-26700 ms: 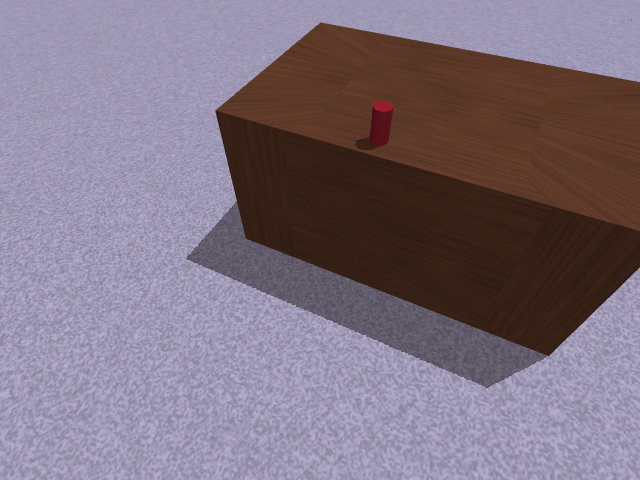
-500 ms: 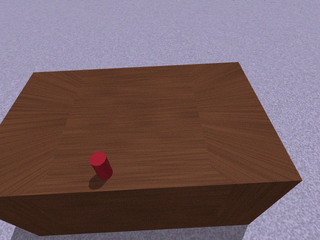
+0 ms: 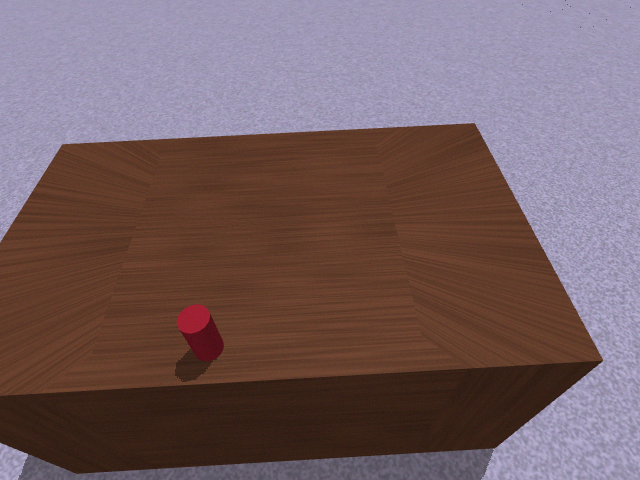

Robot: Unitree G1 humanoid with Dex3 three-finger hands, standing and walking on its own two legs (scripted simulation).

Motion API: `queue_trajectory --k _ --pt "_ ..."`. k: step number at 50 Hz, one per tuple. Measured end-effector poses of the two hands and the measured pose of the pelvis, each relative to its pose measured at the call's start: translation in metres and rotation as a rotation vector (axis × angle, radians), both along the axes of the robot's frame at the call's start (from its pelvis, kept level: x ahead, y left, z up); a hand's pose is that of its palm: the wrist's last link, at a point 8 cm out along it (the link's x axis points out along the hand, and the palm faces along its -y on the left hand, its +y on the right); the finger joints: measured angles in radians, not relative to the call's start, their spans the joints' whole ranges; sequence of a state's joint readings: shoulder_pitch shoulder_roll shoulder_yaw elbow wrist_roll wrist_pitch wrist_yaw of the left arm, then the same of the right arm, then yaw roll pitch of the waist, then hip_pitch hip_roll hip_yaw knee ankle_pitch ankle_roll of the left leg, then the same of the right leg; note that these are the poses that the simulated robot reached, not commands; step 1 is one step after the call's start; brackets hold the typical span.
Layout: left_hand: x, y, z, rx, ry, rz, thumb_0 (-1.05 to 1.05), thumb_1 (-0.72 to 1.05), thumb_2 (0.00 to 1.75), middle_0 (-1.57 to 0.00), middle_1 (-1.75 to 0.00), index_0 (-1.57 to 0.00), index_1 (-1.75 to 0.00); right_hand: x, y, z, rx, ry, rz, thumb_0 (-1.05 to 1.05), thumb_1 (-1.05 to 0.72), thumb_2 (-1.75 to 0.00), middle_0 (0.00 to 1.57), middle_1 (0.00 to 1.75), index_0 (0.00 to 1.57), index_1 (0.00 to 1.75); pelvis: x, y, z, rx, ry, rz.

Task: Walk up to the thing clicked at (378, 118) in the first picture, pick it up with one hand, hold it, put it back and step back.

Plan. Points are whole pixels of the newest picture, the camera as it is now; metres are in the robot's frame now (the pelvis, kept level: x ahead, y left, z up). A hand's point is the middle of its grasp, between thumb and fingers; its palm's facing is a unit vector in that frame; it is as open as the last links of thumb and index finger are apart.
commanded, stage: stand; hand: left
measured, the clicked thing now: (201, 333) +0.38 +0.22 -0.13
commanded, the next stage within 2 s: step back in 0.68 s
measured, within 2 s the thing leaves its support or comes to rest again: neither
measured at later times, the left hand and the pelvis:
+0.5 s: hand out of the picture +0.08 +0.25 -0.15, palm faces -0.03 -0.94 -0.35, open 7.3 cm; pelvis +0.00 +0.00 +0.00, yaw +0 degrees
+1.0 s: hand out of the picture +0.07 +0.30 -0.17, palm faces -0.06 -0.92 -0.39, open 7.3 cm; pelvis -0.05 +0.03 -0.02, yaw -1 degrees
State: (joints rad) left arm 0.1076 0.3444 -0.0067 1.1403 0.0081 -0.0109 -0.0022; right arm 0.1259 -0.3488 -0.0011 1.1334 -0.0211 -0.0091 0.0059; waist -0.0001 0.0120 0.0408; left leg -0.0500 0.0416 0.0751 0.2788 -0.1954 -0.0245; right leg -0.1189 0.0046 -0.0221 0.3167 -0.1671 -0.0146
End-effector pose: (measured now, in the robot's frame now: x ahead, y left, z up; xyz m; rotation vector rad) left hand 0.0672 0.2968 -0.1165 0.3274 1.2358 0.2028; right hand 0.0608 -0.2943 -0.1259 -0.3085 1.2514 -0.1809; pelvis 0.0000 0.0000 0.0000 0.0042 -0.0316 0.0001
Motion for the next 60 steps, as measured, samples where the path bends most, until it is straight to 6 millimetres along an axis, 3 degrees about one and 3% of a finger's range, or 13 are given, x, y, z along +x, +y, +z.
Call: queue_trajectory --k 34,43,48,53,60 --pt "0.007 0.002 0.001 0.002 -0.007 -0.009 0.0 0.9 0.9 -0.21 -0.3 -0.21 -0.3 0.005 0.002 0.001 0.0 -0.01 -0.006 0.01 -0.9 -0.9 0.2 0.3 0.2 0.3 0.003 0.003 0.0 0.0 0.001 -0.005" --pt "0.003 0.019 -0.005 0.031 -0.04 -0.005 0.0 0.9 0.9 -0.21 -0.3 -0.21 -0.3 -0.002 -0.01 -0.002 -0.037 -0.008 -0.023 0.01 -0.9 -0.9 0.2 0.3 0.2 0.3 -0.026 0.006 -0.011 -0.006 0.012 -0.006" --pt "-0.002 0.036 -0.012 0.043 -0.05 -0.053 0.0 0.9 0.9 -0.21 -0.3 -0.21 -0.3 -0.02 -0.006 0.003 -0.077 -0.011 -0.03 0.01 -0.9 -0.9 0.2 0.3 0.2 0.3 -0.047 0.022 -0.017 0.003 0.019 -0.017" --pt "0.001 0.058 -0.031 0.019 -0.101 -0.068 0.0 0.9 0.9 -0.21 -0.3 -0.21 -0.3 -0.057 0.011 0.002 -0.136 0.014 -0.011 0.0 -0.9 -0.9 0.2 0.3 0.2 0.3 -0.067 0.046 -0.031 -0.004 0.018 -0.004" --pt "-0.022 0.063 -0.03 -0.014 -0.07 -0.068 0.0 0.91 0.9 -0.2 -0.3 -0.2 -0.3 -0.109 0.039 0.017 -0.127 0.071 -0.046 0.01 -0.9 -0.9 0.2 0.3 0.21 0.3 -0.088 0.059 -0.016 -0.031 0.015 -0.024"
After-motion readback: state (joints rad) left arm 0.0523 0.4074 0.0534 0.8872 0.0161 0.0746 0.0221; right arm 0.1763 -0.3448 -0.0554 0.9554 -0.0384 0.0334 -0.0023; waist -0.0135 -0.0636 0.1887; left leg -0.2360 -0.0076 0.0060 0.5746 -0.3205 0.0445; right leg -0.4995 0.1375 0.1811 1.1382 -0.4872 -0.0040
